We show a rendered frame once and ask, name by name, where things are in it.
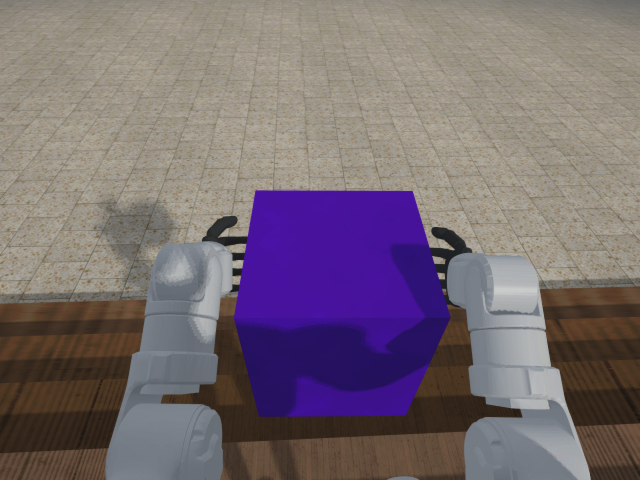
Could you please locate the left robot hand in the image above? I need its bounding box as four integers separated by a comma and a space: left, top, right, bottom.
202, 216, 248, 292

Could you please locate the robot left upper arm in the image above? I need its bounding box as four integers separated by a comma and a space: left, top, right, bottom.
107, 403, 223, 480

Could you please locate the left robot forearm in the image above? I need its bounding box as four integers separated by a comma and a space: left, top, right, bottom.
105, 241, 233, 480

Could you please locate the carton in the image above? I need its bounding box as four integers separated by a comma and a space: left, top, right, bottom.
234, 190, 451, 417

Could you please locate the robot right upper arm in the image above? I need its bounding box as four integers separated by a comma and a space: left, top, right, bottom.
464, 417, 589, 480

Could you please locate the right robot hand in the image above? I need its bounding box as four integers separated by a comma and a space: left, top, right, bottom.
430, 227, 472, 307

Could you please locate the right robot forearm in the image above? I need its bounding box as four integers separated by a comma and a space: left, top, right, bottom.
447, 253, 591, 480

